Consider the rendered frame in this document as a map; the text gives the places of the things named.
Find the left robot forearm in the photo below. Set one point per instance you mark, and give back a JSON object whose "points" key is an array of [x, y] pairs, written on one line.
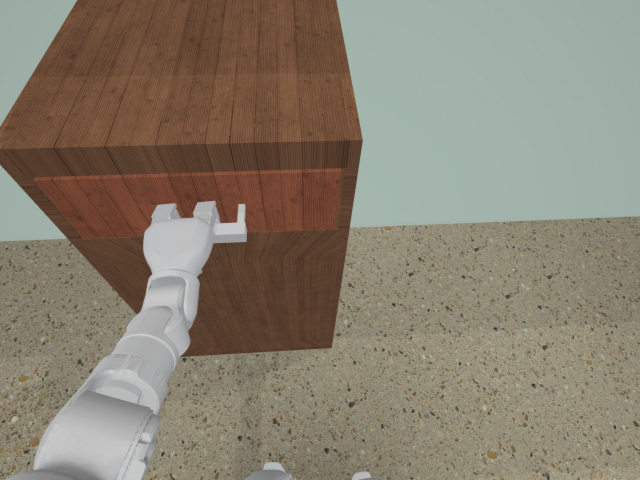
{"points": [[138, 369]]}

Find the cabinet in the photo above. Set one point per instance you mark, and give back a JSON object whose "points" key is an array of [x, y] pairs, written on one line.
{"points": [[187, 86]]}

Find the left robot upper arm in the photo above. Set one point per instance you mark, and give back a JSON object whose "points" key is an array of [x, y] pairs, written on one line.
{"points": [[99, 438]]}

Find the robot left hand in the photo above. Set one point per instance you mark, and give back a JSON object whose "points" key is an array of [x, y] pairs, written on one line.
{"points": [[172, 242]]}

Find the left robot shin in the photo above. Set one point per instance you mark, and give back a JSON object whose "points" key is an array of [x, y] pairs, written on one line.
{"points": [[273, 465]]}

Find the handle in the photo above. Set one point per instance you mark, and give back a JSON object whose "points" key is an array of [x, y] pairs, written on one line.
{"points": [[232, 232]]}

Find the drawer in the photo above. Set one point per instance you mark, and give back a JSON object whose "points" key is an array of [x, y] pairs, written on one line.
{"points": [[122, 205]]}

